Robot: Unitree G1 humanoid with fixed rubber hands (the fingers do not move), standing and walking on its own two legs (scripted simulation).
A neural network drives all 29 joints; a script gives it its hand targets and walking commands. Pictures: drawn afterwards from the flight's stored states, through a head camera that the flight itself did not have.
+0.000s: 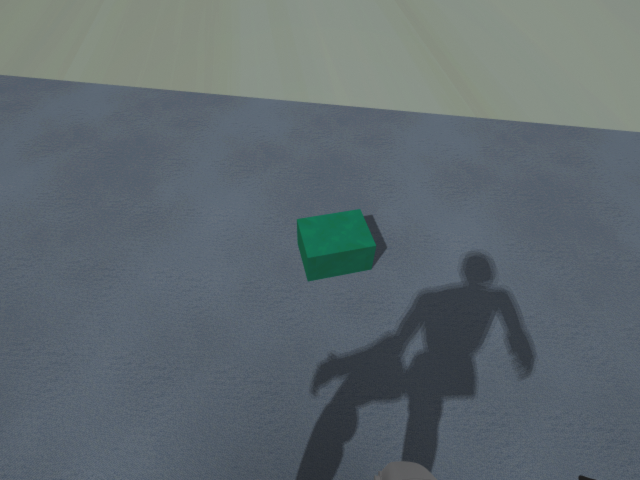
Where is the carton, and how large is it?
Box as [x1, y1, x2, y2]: [297, 209, 375, 280]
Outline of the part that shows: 359,209 297,219 298,246 308,280 371,268 375,244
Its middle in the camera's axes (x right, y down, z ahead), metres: +0.05 +0.02 +1.51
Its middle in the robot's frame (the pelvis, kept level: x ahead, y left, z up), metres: +1.02 -0.06 -0.68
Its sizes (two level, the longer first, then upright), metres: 0.260 0.197 0.148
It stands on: the floor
